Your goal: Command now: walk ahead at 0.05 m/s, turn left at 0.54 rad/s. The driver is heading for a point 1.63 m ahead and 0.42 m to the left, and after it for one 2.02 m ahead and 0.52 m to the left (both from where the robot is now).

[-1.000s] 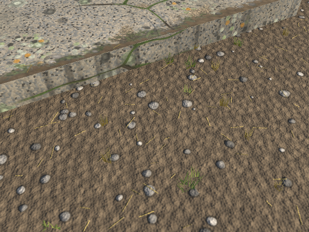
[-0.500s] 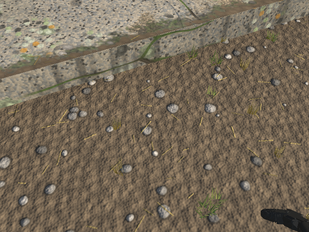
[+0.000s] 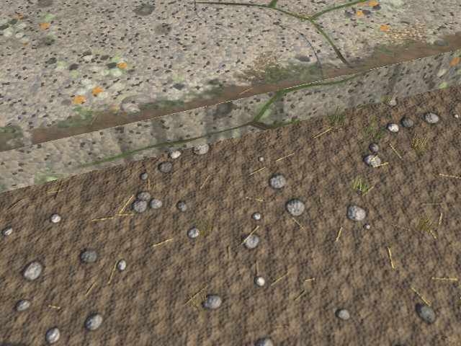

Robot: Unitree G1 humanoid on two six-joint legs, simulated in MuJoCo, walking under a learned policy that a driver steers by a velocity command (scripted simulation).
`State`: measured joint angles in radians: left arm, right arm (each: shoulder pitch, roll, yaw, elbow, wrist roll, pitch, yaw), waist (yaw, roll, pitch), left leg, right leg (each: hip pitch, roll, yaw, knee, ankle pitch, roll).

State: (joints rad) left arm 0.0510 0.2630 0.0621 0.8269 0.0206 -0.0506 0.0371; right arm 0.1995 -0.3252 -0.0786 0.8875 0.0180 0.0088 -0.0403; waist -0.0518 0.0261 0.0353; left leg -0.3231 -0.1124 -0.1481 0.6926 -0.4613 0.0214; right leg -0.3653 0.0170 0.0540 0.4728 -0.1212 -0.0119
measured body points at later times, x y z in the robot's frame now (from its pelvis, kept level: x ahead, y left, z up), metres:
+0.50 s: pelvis +0.01 +0.04 +0.00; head +0.04 +0.08 +0.45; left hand +0.05 +0.36 -0.12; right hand +0.22 -0.20 -0.09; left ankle -0.01 +0.13 -0.74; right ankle +0.05 -0.11 -0.66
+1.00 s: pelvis +0.03 +0.03 +0.00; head +0.05 +0.03 +0.45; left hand +0.04 +0.33 -0.11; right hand +0.25 -0.16 -0.12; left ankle -0.01 +0.13 -0.74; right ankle +0.08 -0.09 -0.74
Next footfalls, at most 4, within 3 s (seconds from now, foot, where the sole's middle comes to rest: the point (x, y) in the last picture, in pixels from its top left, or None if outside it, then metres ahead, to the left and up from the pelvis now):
0.38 left None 0.03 0.14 -0.77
0.84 right None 0.12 -0.07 -0.77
1.98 right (206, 337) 0.49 0.10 -0.77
2.52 left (94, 284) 0.67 0.44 -0.77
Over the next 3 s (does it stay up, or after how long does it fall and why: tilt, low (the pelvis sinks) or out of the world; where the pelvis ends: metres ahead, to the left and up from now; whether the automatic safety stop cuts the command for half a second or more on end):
stays up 0.80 0.37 0.00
